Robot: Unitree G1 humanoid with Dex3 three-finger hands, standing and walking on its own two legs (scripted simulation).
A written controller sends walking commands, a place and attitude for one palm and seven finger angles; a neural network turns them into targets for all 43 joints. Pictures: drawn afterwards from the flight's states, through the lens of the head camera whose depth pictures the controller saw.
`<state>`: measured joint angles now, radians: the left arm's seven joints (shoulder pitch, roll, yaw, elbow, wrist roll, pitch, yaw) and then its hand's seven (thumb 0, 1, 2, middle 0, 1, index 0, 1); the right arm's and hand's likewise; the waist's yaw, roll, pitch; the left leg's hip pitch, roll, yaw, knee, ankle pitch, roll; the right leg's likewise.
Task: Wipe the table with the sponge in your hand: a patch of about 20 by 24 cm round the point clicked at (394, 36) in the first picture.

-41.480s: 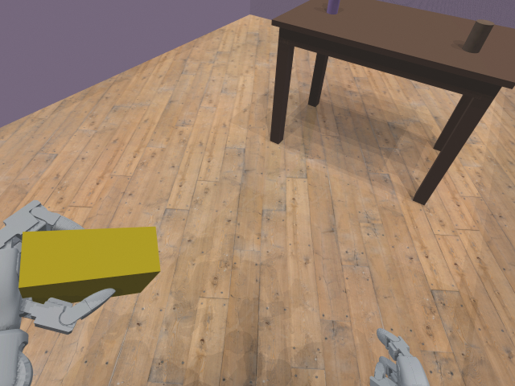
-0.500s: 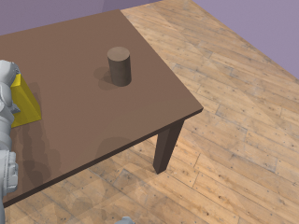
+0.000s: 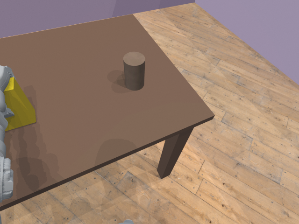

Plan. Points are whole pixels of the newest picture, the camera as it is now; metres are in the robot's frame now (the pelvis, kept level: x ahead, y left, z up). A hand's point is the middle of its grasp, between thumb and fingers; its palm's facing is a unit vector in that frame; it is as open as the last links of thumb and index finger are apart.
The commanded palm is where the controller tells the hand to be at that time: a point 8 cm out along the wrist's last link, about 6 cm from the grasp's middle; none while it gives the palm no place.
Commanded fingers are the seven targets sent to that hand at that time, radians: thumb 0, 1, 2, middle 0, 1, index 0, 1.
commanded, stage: wipe back along the first lane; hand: left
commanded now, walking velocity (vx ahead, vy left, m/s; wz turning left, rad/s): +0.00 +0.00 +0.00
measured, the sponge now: (7, 112) +0.39 +0.41 +0.03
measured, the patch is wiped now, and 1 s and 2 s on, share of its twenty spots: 0.95 0.95 0.95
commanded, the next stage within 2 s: lift the sponge slowly off the table in 1.70 s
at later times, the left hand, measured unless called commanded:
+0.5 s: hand out of the picture +0.38 +0.40 +0.08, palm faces -0.10 +0.02 -0.99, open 9.8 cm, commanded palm +0.34 +0.37 +0.11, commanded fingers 0.00 0.10 1.30 -1.20 -1.60 -1.20 -1.60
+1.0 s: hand out of the picture +0.33 +0.38 +0.08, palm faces -0.05 +0.00 -1.00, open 9.8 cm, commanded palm +0.29 +0.36 +0.11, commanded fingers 0.00 0.10 1.30 -1.20 -1.60 -1.20 -1.60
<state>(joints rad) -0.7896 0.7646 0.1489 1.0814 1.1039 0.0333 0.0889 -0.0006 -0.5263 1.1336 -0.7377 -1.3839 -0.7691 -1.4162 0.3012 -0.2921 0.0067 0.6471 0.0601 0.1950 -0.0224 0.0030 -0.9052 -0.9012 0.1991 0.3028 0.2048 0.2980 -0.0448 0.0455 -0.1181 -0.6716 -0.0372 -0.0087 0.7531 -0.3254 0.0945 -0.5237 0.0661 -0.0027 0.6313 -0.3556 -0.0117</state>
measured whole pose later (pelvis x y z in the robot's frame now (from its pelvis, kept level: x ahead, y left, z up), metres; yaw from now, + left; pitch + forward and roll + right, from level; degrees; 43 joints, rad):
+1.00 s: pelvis +0.02 -0.01 +0.01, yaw +1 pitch +10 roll -3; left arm -0.31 0.65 0.12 0.55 0.95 0.13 0.09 -0.02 -0.46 1.10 -0.67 -1.44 -0.70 -1.48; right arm 0.20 -0.29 0.00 0.61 0.08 0.18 -0.01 0.01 -0.91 -0.90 0.20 0.30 0.20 0.30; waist 0.03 0.08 -0.12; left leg -0.52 -0.05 -0.02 0.67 -0.32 0.09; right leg -0.37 0.05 -0.01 0.56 -0.36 -0.01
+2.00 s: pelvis +0.02 -0.02 +0.02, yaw +2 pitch +4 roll -2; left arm 0.08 0.56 0.09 0.11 0.90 0.24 0.09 0.01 -0.46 1.09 -0.68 -1.43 -0.71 -1.47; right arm 0.11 -0.28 0.02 0.63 0.06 0.13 -0.01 0.01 -0.91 -0.90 0.20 0.30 0.20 0.30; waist 0.07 0.09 -0.08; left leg -0.37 -0.06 -0.02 0.60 -0.30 0.08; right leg -0.23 0.05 0.00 0.50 -0.34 -0.02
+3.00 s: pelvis -0.01 -0.03 +0.03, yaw +3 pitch +0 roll -2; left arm -0.06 0.61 0.07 0.12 0.89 0.19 -0.04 -0.01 -0.50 1.09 -0.76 -1.35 -0.78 -1.39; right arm 0.08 -0.27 0.04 0.65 0.06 0.11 -0.05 0.01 -0.90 -0.90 0.20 0.30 0.20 0.30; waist 0.09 0.10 -0.01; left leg -0.27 -0.06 -0.04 0.50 -0.22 0.06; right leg -0.14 0.05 -0.02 0.42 -0.27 -0.03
